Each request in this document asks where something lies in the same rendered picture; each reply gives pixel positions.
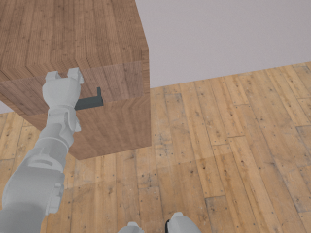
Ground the cabinet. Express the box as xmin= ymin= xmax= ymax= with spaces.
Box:
xmin=0 ymin=0 xmax=152 ymax=161

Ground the handle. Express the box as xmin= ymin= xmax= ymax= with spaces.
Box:
xmin=74 ymin=86 xmax=104 ymax=111

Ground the robot right shin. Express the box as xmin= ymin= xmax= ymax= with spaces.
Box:
xmin=171 ymin=212 xmax=183 ymax=219

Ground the robot right thigh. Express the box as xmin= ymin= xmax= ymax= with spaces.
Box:
xmin=167 ymin=216 xmax=202 ymax=233

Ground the left robot upper arm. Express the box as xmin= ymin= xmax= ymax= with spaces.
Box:
xmin=0 ymin=166 xmax=65 ymax=233

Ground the drawer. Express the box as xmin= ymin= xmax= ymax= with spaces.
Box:
xmin=0 ymin=60 xmax=144 ymax=116

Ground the robot left hand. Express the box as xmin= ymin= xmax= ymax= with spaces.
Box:
xmin=42 ymin=67 xmax=85 ymax=132

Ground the robot left forearm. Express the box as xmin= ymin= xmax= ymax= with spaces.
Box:
xmin=2 ymin=105 xmax=76 ymax=209

